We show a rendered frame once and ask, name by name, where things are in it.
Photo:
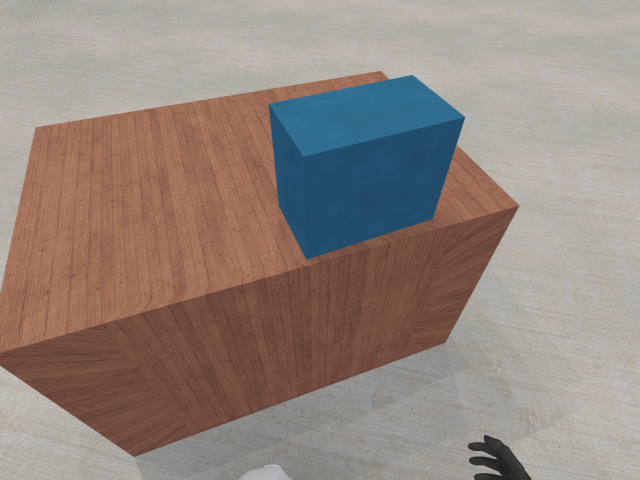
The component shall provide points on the carton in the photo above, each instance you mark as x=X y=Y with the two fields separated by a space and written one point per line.
x=361 y=162

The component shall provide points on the pedestal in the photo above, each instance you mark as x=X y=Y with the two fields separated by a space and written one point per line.
x=154 y=289

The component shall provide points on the robot left shin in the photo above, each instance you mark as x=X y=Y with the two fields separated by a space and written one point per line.
x=274 y=466

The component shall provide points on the robot right hand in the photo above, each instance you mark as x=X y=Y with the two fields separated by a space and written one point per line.
x=505 y=463

